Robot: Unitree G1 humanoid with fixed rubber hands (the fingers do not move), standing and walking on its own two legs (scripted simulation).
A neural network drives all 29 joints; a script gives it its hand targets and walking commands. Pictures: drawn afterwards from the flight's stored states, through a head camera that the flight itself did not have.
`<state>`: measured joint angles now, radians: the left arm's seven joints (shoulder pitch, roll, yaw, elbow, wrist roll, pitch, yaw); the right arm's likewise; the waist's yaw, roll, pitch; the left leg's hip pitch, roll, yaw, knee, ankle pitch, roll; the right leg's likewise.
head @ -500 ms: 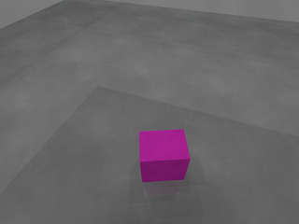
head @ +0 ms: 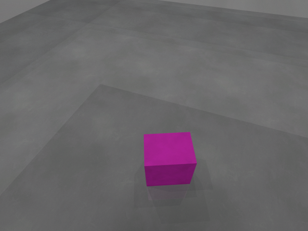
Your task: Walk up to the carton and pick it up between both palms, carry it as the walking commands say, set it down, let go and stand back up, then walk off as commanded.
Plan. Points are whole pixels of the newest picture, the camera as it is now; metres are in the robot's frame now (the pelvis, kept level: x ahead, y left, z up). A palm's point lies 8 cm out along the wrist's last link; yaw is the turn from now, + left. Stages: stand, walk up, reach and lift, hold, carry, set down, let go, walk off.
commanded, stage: walk up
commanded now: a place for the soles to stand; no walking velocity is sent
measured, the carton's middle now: (167, 160) +0.64 -0.04 -0.61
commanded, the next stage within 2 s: none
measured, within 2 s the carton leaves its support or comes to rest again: neither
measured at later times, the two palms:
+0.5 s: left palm out of the picture +0.10 +0.31 -0.10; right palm out of the picture +0.08 -0.33 -0.08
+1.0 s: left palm (72, 226) +0.17 +0.25 -0.09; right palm out of the picture +0.16 -0.39 -0.09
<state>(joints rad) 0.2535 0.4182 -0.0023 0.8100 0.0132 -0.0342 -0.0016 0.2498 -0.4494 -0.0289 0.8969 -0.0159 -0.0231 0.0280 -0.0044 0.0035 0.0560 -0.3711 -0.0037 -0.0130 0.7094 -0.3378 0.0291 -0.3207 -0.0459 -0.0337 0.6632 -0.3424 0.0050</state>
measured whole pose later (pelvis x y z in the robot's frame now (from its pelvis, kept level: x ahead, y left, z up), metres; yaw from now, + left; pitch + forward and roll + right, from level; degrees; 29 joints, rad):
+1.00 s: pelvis +0.11 -0.06 +0.00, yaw +2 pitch -1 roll +1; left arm 0.28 0.42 0.00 0.81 0.01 -0.04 -0.06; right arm 0.32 -0.45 -0.03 0.89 -0.01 -0.08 0.01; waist 0.00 -0.02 0.05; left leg -0.43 0.00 -0.03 0.89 -0.44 0.02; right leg -0.30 -0.04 -0.04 0.69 -0.37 -0.02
